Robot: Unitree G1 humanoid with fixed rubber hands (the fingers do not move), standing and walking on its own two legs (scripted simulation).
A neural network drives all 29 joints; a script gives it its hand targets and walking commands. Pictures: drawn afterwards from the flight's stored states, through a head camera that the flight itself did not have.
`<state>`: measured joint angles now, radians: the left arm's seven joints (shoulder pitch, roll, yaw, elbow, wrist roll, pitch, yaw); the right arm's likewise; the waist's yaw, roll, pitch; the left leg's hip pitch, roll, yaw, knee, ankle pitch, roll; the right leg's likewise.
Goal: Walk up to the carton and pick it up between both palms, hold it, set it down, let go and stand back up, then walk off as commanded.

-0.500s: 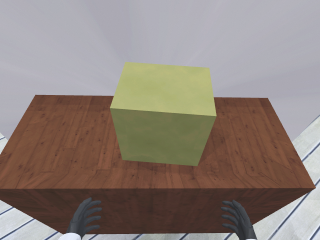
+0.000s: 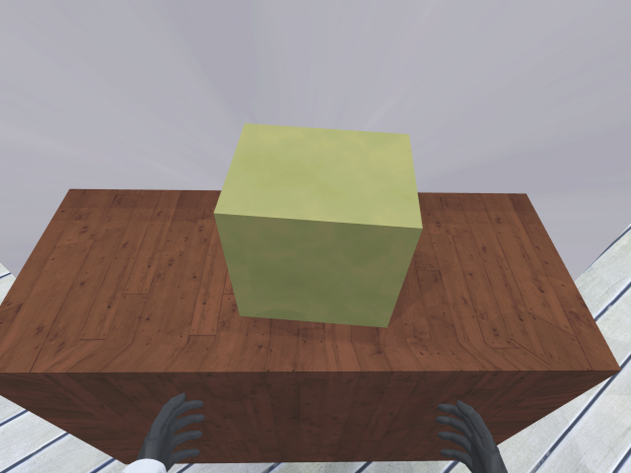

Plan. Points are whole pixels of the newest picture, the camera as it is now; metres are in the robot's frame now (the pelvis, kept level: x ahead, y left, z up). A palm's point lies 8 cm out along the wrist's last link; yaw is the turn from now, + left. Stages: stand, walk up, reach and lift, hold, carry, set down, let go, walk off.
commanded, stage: let go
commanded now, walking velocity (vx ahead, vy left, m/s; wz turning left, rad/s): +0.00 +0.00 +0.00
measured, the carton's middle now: (319, 230) +0.45 +0.00 +0.03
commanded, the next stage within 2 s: stand in 0.18 s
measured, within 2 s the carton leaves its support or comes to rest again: neither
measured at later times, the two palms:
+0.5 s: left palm out of the picture +0.15 +0.28 -0.08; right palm out of the picture +0.12 -0.25 -0.10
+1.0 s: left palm out of the picture +0.14 +0.28 -0.09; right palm out of the picture +0.13 -0.26 -0.10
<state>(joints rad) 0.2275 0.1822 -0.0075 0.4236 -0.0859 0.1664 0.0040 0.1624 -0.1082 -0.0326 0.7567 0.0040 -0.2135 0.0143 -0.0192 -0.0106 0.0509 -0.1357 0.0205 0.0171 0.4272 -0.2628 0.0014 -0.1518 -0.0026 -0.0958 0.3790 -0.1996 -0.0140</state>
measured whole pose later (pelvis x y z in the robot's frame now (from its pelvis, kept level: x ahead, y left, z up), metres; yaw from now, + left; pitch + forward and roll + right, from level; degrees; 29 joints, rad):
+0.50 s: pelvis +0.01 +0.00 +0.00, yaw +0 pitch -2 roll -1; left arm 0.23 0.35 0.05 0.62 -0.08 0.01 0.00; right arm 0.20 -0.22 -0.03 0.77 -0.02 -0.04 0.01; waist -0.02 -0.01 0.05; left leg -0.12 0.02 0.02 0.44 -0.29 0.00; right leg -0.15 0.00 -0.10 0.42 -0.24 -0.02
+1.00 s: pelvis +0.02 +0.00 +0.00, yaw +0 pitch -1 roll -1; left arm 0.23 0.32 0.05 0.72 -0.08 0.00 0.00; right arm 0.19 -0.23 -0.03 0.79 -0.02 -0.02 0.01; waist -0.02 -0.01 0.00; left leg -0.12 0.02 0.02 0.44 -0.30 0.00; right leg -0.15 0.00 -0.10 0.42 -0.25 -0.02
